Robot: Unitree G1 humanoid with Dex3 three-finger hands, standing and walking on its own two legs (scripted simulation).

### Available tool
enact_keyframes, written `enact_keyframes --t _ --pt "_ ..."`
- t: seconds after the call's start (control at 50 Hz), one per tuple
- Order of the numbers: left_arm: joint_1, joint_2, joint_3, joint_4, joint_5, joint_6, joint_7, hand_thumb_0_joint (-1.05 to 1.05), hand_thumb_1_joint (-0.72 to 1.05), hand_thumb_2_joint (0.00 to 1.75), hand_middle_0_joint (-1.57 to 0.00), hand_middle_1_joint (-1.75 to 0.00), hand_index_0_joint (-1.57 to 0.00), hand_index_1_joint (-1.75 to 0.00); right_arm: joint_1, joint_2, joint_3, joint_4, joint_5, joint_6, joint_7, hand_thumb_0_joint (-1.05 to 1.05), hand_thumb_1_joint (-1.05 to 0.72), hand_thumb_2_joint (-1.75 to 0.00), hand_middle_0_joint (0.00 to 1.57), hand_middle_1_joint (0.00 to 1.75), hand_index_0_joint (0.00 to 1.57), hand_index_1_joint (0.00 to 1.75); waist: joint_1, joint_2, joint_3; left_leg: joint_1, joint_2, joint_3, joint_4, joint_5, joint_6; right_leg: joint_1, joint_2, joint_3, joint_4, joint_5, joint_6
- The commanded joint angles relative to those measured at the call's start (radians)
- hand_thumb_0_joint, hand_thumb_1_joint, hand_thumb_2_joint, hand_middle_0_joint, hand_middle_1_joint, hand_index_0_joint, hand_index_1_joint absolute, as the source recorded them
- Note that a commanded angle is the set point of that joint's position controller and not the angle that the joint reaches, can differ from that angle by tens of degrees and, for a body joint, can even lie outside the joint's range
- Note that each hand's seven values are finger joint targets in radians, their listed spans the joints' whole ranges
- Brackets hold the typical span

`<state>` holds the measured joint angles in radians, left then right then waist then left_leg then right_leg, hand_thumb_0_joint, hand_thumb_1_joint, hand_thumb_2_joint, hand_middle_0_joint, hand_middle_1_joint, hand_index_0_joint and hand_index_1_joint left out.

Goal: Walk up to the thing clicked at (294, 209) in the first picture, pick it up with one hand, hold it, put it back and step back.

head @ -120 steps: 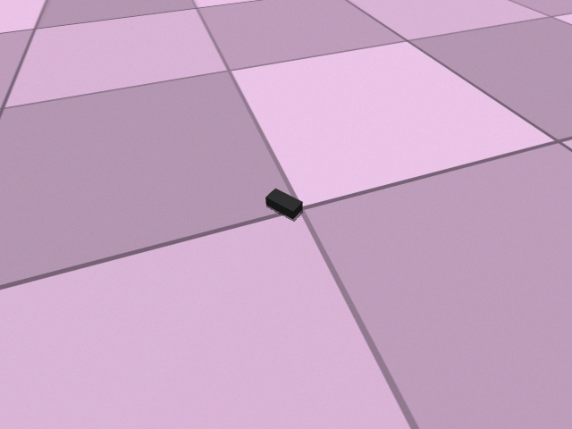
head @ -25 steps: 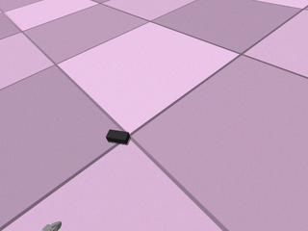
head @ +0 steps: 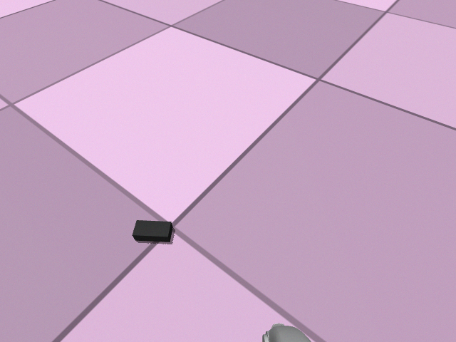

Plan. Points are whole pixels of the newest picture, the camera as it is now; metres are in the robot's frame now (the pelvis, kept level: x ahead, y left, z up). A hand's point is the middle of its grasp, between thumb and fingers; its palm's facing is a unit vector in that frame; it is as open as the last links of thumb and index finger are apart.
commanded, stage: walk up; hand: left
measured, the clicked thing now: (153, 231) +0.74 +0.33 -0.73
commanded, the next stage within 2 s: none
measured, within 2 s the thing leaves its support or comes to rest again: neither
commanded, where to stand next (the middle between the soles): +0.32 +0.16 m, yaw -10 degrees
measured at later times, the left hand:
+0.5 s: hand out of the picture +0.19 +0.44 -0.13, palm faces -0.10 -0.83 -0.54, open 7.4 cm
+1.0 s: hand (37, 256) +0.38 +0.44 -0.16, palm faces -0.20 -0.90 -0.38, open 7.4 cm
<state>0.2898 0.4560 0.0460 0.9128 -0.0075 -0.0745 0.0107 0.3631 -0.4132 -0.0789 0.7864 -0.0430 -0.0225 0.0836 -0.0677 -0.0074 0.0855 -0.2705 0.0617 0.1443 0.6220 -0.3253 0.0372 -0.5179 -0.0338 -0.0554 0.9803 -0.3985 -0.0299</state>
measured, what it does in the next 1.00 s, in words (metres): walks ahead: right foot, then left foot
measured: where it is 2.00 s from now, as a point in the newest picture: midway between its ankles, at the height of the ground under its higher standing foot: outside the picture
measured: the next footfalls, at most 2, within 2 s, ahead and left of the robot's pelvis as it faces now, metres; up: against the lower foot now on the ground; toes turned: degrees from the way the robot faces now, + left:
right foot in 0.14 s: +0.17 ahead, -0.08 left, +0.00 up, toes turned -6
left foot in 0.52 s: +0.28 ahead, +0.31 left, +0.00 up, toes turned -4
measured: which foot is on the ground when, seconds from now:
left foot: down 0.00-0.14, up 0.16-0.50, down 0.52-1.00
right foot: up 0.00-0.12, down 0.14-0.52, up 0.54-0.78, down 0.80-1.00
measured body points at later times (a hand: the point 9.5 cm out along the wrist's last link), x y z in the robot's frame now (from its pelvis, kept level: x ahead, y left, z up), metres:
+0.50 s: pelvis +0.15 +0.12 -0.02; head +0.16 +0.10 +0.42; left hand +0.20 +0.48 -0.10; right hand +0.24 -0.22 -0.12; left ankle +0.23 +0.29 -0.72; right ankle +0.13 -0.07 -0.73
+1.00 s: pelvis +0.22 +0.21 -0.02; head +0.25 +0.20 +0.43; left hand +0.39 +0.49 -0.13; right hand +0.24 -0.09 -0.15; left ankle +0.24 +0.31 -0.73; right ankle +0.26 +0.09 -0.73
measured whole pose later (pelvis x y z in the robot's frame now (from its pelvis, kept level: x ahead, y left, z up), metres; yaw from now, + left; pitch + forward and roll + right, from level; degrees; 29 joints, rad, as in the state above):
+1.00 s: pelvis +0.22 +0.21 -0.02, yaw -10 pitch -2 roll +0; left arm 0.13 0.36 0.01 0.92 0.01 -0.02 0.00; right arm 0.21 -0.36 0.00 0.93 0.01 -0.02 0.01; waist -0.01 0.02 0.11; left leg -0.32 0.03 0.11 0.78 -0.42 0.03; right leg -0.41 0.00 -0.02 0.78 -0.33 -0.02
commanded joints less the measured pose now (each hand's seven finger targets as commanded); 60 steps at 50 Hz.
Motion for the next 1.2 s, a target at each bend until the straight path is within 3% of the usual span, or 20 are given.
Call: enact_keyframes --t 0.0,0.08,0.1,0.12,0.14,0.18,0.24,0.4,0.44,0.48,0.52,0.54,0.58,0.72,0.78,0.8,0.82,0.88,0.94,1.18 --pt "0.014 0.165 0.057 -0.093 -0.005 -0.028 0.008 0.00 0.90 0.90 -0.20 -0.30 -0.20 -0.30 -0.012 -0.262 -0.072 -0.102 -0.003 -0.014 -0.024 0.00 -0.90 -0.90 0.20 0.30 0.20 0.30 0.009 0.176 -0.043 0.086 0.223 -0.231 -0.243 0.229 0.214 0.021 -0.009 -0.019 -0.176 0.045 -0.006" --pt "0.178 0.179 0.084 -0.056 0.000 -0.035 0.028 0.00 0.90 0.90 -0.20 -0.30 -0.20 -0.30 -0.085 -0.220 -0.051 -0.149 0.008 0.007 -0.017 0.00 -0.90 -0.90 0.20 0.30 0.20 0.30 0.127 0.050 -0.115 -0.106 0.129 -0.085 0.034 0.294 0.104 0.443 0.049 -0.053 -0.420 0.251 -0.030" --pt "0.273 0.246 0.111 -0.050 0.008 -0.040 0.042 0.00 0.90 0.90 -0.20 -0.30 -0.20 -0.30 -0.060 -0.170 -0.034 -0.161 0.016 0.005 -0.019 0.00 -0.90 -0.90 0.20 0.30 0.20 0.30 0.179 -0.092 -0.168 -0.204 0.060 -0.039 0.273 0.241 0.047 0.584 -0.043 0.129 -0.531 0.151 -0.061" --pt "0.291 0.325 0.127 -0.075 0.015 -0.046 0.055 0.00 0.90 0.90 -0.20 -0.30 -0.20 -0.30 -0.010 -0.119 -0.015 -0.172 0.016 0.009 -0.020 0.00 -0.90 -0.90 0.20 0.30 0.20 0.30 0.153 -0.266 -0.181 -0.421 -0.046 -0.076 0.477 -0.215 -0.004 0.680 -0.335 0.604 -0.622 0.137 -0.142" --pt "0.214 0.336 0.119 -0.115 0.005 -0.039 0.060 0.00 0.90 0.90 -0.20 -0.30 -0.20 -0.30 -0.016 -0.228 -0.044 -0.162 0.007 0.030 -0.026 0.00 -0.90 -0.90 0.20 0.30 0.20 0.30 0.133 -0.078 -0.163 -0.464 -0.008 -0.214 0.590 -0.261 -0.025 0.602 -0.423 0.758 -0.651 -0.016 -0.267" --pt "0.134 0.312 0.113 -0.135 -0.005 -0.036 0.065 0.00 0.90 0.90 -0.20 -0.30 -0.20 -0.30 -0.065 -0.258 -0.060 -0.142 0.005 0.041 -0.033 0.00 -0.90 -0.90 0.20 0.30 0.20 0.30 0.111 -0.017 -0.045 -0.483 0.060 -0.265 0.628 -0.191 -0.031 0.432 -0.378 0.631 -0.647 -0.037 -0.291" --pt "0.097 0.268 0.097 -0.143 0.001 -0.045 0.059 0.00 0.90 0.90 -0.20 -0.30 -0.20 -0.30 -0.001 -0.239 -0.064 -0.093 0.000 0.043 -0.019 0.00 -0.90 -0.90 0.20 0.30 0.20 0.30 0.061 -0.069 -0.022 -0.392 0.077 -0.237 0.542 -0.084 -0.041 0.298 -0.255 0.377 -0.587 0.165 -0.209" --pt "0.079 0.350 0.122 -0.156 0.035 -0.056 0.058 0.00 0.90 0.90 -0.20 -0.30 -0.20 -0.30 -0.126 -0.225 -0.091 -0.135 -0.003 0.050 0.026 0.00 -0.90 -0.90 0.20 0.30 0.20 0.30 0.070 -0.152 -0.019 -0.208 0.078 -0.134 0.285 -0.041 -0.037 0.064 -0.205 0.269 -0.547 -0.058 -0.190" --pt "-0.013 0.363 0.123 -0.166 0.039 -0.048 0.060 0.00 0.90 0.90 -0.20 -0.30 -0.20 -0.30 -0.023 -0.227 -0.104 -0.110 -0.002 0.044 0.024 0.00 -0.90 -0.90 0.20 0.30 0.20 0.30 -0.016 -0.171 -0.067 -0.030 0.048 -0.083 0.191 -0.050 -0.020 -0.015 -0.198 0.234 -0.473 -0.050 -0.159" --pt "0.026 0.249 0.087 -0.147 0.050 -0.029 0.065 0.00 0.90 0.90 -0.20 -0.30 -0.20 -0.30 0.156 -0.267 -0.130 -0.037 -0.012 0.034 0.007 0.00 -0.90 -0.90 0.20 0.30 0.20 0.30 -0.098 0.090 -0.129 0.253 -0.031 -0.065 0.069 -0.120 -0.022 -0.166 -0.106 0.108 -0.089 -0.019 -0.092" --pt "0.069 0.176 0.044 -0.151 0.016 -0.018 0.106 0.00 0.90 0.90 -0.20 -0.30 -0.20 -0.30 0.049 -0.395 -0.136 -0.119 -0.010 0.034 -0.010 0.00 -0.90 -0.90 0.20 0.30 0.20 0.30 -0.057 0.418 -0.020 0.112 0.345 -0.709 -0.329 -0.186 0.133 -0.372 0.077 0.041 0.262 -0.218 -0.015" --pt "0.050 0.232 0.046 -0.127 0.017 -0.022 0.113 0.00 0.90 0.90 -0.20 -0.30 -0.20 -0.30 -0.015 -0.405 -0.140 -0.125 0.003 0.036 -0.013 0.00 -0.90 -0.90 0.20 0.30 0.20 0.30 -0.029 0.333 0.008 0.009 0.361 -0.740 -0.353 -0.207 0.221 -0.301 0.020 0.095 0.359 -0.192 -0.030" --pt "0.107 0.250 0.060 -0.072 -0.001 -0.027 0.091 0.00 0.90 0.90 -0.20 -0.30 -0.20 -0.30 -0.066 -0.312 -0.104 -0.134 0.008 0.030 -0.034 0.00 -0.90 -0.90 0.20 0.30 0.20 0.30 0.022 0.194 -0.005 -0.003 0.283 -0.535 -0.212 -0.091 0.234 -0.236 -0.015 0.088 0.310 -0.126 -0.019" --pt "0.067 0.137 0.057 -0.057 0.012 -0.008 0.028 0.00 0.90 0.90 -0.20 -0.30 -0.20 -0.30 -0.121 -0.252 -0.029 -0.071 0.037 -0.008 -0.075 0.00 -0.90 -0.90 0.20 0.30 0.20 0.30 0.087 0.135 -0.108 -0.073 0.251 -0.292 -0.002 0.495 0.168 0.176 0.014 0.020 -0.180 0.044 -0.028" --pt "0.033 0.197 0.073 -0.066 0.027 0.001 0.029 0.00 0.90 0.90 -0.20 -0.30 -0.20 -0.30 -0.114 -0.185 0.008 -0.056 0.063 -0.012 -0.084 0.00 -0.90 -0.90 0.20 0.30 0.20 0.30 0.111 0.016 -0.155 -0.177 0.170 -0.209 0.142 0.369 0.050 0.376 -0.047 0.171 -0.373 0.323 -0.087" --pt "0.006 0.252 0.084 -0.087 0.029 -0.004 0.029 0.00 0.90 0.90 -0.20 -0.30 -0.20 -0.30 -0.085 -0.152 0.017 -0.047 0.072 -0.013 -0.087 0.00 -0.90 -0.90 0.20 0.30 0.20 0.30 0.098 -0.103 -0.193 -0.218 0.071 -0.147 0.276 0.189 -0.012 0.403 -0.234 0.458 -0.447 0.430 -0.176" --pt "-0.058 0.255 0.069 -0.085 0.009 0.003 0.021 0.00 0.90 0.90 -0.20 -0.30 -0.20 -0.30 -0.101 -0.196 0.000 -0.015 0.070 0.003 -0.102 0.00 -0.90 -0.90 0.20 0.30 0.20 0.30 0.078 -0.110 -0.181 -0.112 0.003 -0.126 0.285 -0.247 0.002 0.260 -0.315 0.500 -0.438 0.481 -0.282" --pt "-0.157 0.199 0.039 -0.082 0.011 0.016 0.018 0.00 0.90 0.90 -0.20 -0.30 -0.20 -0.30 -0.078 -0.189 0.001 0.057 0.063 -0.007 -0.103 0.00 -0.90 -0.90 0.20 0.30 0.20 0.30 0.037 -0.101 -0.128 -0.024 0.016 -0.148 0.101 -0.096 0.005 0.161 -0.208 0.351 -0.405 0.407 -0.179" --pt "-0.161 0.145 0.026 -0.044 0.003 0.038 0.007 0.00 0.90 0.90 -0.20 -0.30 -0.20 -0.30 -0.142 -0.261 -0.003 0.091 0.049 -0.034 -0.100 0.00 -0.90 -0.90 0.20 0.30 0.20 0.30 0.074 0.002 -0.091 -0.067 0.211 -0.395 -0.150 0.045 0.100 0.175 -0.013 0.121 -0.247 0.253 -0.031" --pt "-0.272 0.106 -0.007 0.099 0.002 0.046 -0.008 0.00 0.90 0.90 -0.20 -0.30 -0.20 -0.30 -0.326 -0.177 0.035 0.201 0.041 -0.028 -0.094 0.00 -0.90 -0.90 0.20 0.30 0.20 0.30 0.078 0.067 -0.119 0.054 0.132 -0.186 -0.282 0.119 0.013 0.344 -0.057 0.150 -0.495 0.358 -0.028"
